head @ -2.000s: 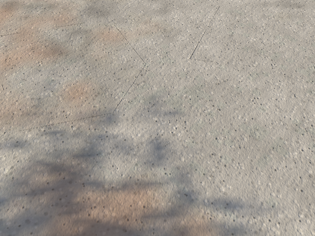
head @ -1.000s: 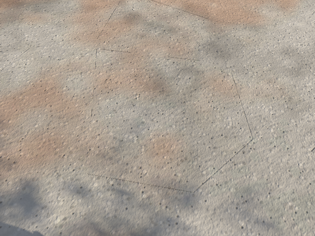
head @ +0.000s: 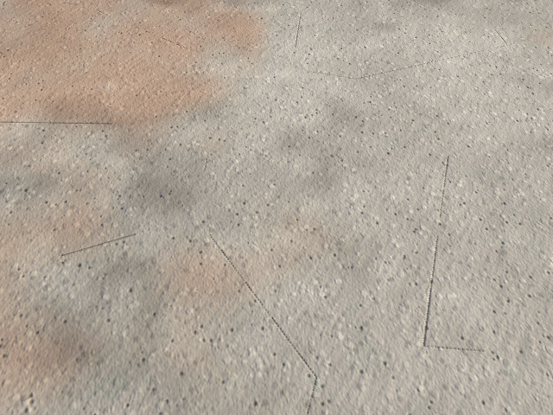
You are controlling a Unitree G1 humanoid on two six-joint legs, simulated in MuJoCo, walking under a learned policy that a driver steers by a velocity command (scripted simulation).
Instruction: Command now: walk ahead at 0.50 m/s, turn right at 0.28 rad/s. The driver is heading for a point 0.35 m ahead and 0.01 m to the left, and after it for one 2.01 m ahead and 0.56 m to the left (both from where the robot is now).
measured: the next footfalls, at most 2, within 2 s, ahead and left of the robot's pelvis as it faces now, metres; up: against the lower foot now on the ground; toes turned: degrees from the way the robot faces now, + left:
right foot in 0.34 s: +0.32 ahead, -0.16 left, +0.00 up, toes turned -2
left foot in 0.86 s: +0.57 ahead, +0.13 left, +0.00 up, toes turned +19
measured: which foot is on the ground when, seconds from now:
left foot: down 0.00-0.34, up 0.36-0.84, down 0.86-1.00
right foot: up 0.00-0.32, down 0.34-0.88, up 0.90-1.00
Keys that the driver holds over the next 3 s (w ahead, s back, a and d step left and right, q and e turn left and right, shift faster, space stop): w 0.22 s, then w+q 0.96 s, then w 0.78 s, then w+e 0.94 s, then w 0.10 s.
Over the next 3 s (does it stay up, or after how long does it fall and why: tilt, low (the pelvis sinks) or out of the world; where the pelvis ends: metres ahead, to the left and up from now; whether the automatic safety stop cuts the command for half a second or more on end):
stays up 1.50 0.51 -0.01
